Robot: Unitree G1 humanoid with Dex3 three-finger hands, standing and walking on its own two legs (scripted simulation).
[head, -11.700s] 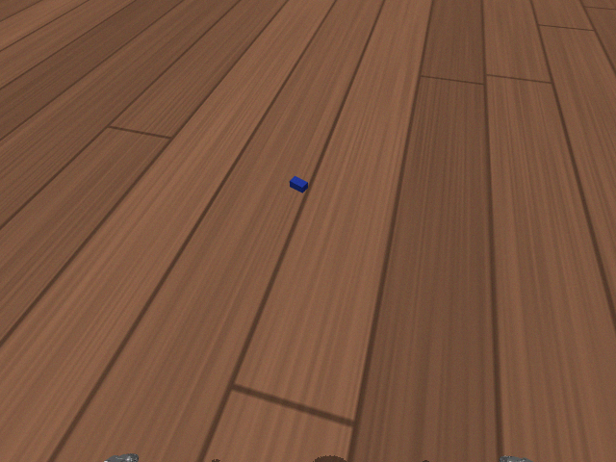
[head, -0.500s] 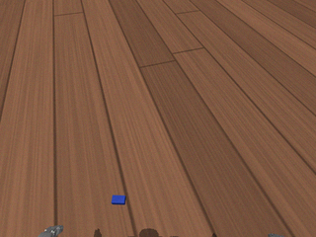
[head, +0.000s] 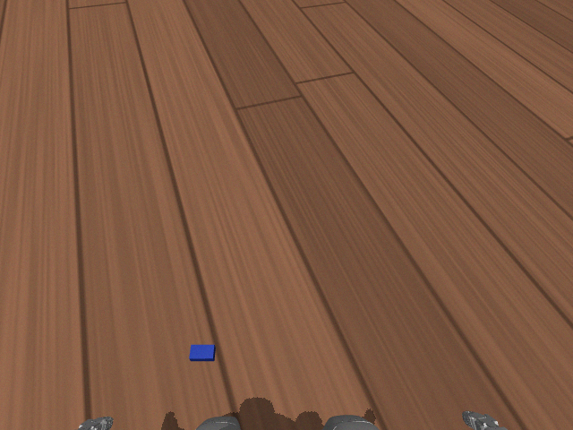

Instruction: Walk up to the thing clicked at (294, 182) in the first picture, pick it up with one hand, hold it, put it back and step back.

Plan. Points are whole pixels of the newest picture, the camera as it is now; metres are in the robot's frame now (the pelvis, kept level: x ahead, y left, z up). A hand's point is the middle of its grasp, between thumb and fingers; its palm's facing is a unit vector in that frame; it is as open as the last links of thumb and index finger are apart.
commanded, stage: walk up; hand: left
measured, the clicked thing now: (202, 352) +0.37 +0.26 -0.75
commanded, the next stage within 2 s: stand in 1.16 s
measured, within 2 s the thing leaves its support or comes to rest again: neither
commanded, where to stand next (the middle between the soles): +0.05 -0.01 m, yaw +3 degrees
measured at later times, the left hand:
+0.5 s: hand out of the picture +0.10 +0.24 -0.14, palm faces +0.02 -0.94 -0.33, open 7.4 cm
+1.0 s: hand out of the picture +0.07 +0.25 -0.15, palm faces +0.02 -0.94 -0.33, open 7.4 cm
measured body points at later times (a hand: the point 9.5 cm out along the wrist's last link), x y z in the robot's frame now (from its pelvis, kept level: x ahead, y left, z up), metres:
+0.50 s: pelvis +0.00 -0.02 +0.01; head +0.01 -0.02 +0.46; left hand +0.10 +0.28 -0.12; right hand +0.09 -0.31 -0.12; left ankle +0.02 +0.13 -0.74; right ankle +0.00 -0.14 -0.74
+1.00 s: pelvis +0.00 -0.01 +0.01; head +0.02 +0.00 +0.46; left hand +0.07 +0.30 -0.12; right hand +0.09 -0.30 -0.12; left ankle +0.02 +0.13 -0.74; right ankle +0.00 -0.14 -0.74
